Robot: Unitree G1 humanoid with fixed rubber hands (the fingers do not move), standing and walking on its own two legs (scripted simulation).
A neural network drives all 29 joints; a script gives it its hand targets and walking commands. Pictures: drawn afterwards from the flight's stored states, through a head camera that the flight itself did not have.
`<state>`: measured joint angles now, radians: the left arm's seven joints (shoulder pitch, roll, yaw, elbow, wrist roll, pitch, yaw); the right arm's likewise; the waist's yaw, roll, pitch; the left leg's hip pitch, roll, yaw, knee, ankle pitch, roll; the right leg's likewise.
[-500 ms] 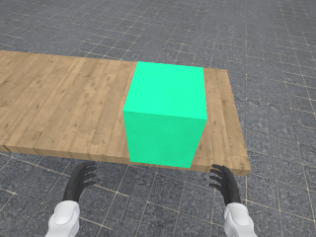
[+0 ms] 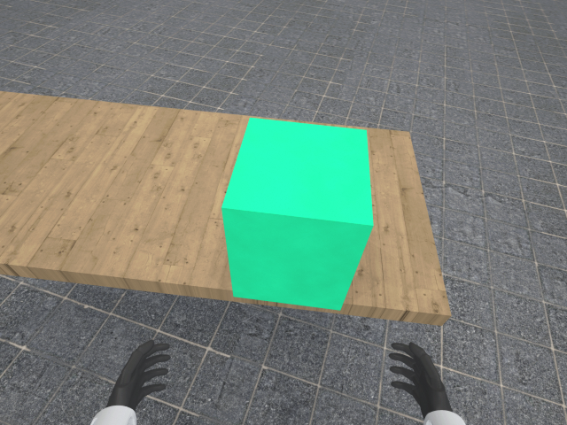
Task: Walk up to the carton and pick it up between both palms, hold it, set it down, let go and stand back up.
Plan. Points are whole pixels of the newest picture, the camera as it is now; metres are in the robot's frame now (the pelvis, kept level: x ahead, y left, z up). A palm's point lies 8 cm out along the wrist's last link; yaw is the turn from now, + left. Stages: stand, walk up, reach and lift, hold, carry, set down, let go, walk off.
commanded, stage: set down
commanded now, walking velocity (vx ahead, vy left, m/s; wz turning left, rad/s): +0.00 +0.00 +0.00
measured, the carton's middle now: (296, 217) +0.46 -0.02 +0.00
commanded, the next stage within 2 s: let go in 0.38 s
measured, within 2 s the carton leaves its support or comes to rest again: neither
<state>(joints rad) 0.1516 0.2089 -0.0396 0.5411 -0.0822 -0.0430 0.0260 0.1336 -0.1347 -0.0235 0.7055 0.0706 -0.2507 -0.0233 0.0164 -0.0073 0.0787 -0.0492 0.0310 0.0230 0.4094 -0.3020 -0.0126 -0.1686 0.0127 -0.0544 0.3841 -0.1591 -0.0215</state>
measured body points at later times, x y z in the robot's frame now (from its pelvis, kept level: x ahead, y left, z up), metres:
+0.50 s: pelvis +0.00 +0.00 +0.00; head +0.01 +0.01 +0.45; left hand +0.16 +0.23 -0.09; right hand +0.15 -0.22 -0.09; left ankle -0.05 +0.12 -0.74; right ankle +0.03 -0.11 -0.74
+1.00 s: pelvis +0.00 +0.00 +0.00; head +0.00 +0.00 +0.45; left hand +0.14 +0.23 -0.10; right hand +0.13 -0.24 -0.12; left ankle -0.05 +0.12 -0.74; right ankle +0.03 -0.11 -0.74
